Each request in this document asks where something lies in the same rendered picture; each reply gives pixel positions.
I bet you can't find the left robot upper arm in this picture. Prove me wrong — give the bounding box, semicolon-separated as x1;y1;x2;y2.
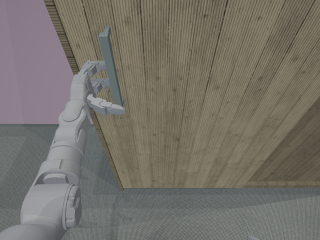
0;183;82;240

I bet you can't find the robot left forearm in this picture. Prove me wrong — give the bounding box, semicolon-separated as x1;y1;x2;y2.
20;100;91;224

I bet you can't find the left robot hand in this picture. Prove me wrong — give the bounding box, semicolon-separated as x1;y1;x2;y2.
69;60;126;116

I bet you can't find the handle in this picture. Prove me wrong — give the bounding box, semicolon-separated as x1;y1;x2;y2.
98;26;124;115

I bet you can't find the wardrobe door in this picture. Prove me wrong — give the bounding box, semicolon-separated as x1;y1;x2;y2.
54;0;320;188
248;96;320;181

